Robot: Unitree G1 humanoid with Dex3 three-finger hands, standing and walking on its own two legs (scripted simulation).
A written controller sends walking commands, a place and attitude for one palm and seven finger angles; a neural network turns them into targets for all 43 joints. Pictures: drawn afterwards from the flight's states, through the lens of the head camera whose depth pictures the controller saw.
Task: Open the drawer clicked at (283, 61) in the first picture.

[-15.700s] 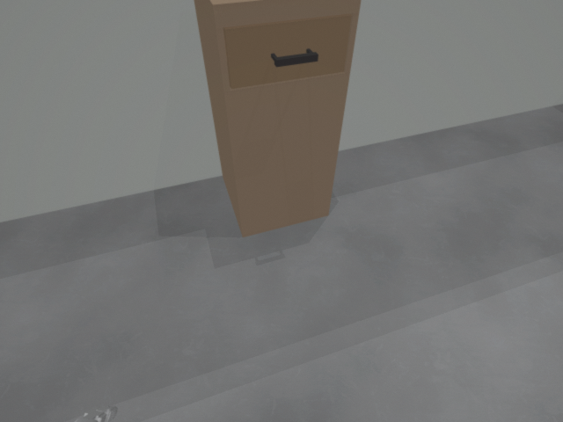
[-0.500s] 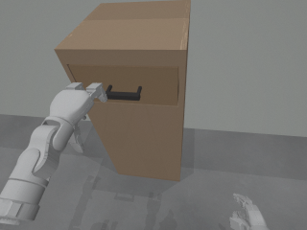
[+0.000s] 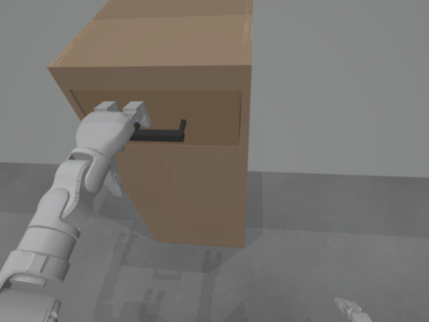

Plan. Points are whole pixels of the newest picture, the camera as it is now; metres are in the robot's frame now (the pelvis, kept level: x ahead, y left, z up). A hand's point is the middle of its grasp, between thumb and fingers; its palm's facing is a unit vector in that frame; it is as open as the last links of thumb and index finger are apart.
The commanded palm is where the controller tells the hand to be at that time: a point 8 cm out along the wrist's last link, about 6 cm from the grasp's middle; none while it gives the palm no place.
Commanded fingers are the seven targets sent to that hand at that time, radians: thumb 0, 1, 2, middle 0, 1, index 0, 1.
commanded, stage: move the hooked fingers above the handle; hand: left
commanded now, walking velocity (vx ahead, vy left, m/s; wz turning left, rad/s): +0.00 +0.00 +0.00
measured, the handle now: (158, 129) +0.52 +0.19 +0.04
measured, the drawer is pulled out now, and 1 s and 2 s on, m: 0.00 0.00 0.00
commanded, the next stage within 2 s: none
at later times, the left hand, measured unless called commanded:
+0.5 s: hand (136, 130) +0.44 +0.20 +0.12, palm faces +0.05 -0.05 -1.00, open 13.8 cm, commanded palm +0.42 +0.21 +0.17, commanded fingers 0.00 -0.50 0.30 -0.30 -1.20 -0.30 -1.20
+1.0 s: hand (155, 123) +0.48 +0.18 +0.10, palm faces +0.03 -0.03 -1.00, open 13.7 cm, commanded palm +0.45 +0.22 +0.16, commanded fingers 0.00 -0.50 0.30 -0.30 -1.20 -0.30 -1.20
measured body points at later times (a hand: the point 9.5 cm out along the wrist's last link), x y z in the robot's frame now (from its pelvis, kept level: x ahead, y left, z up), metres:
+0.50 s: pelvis +0.02 +0.00 +0.00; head +0.06 -0.03 +0.44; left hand +0.43 +0.20 +0.17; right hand +0.15 -0.24 -0.14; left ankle -0.02 +0.10 -0.74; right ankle +0.00 -0.11 -0.74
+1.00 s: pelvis +0.01 -0.01 -0.01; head +0.06 -0.04 +0.44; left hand +0.47 +0.18 +0.16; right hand +0.08 -0.28 -0.15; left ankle -0.02 +0.10 -0.74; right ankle +0.00 -0.11 -0.74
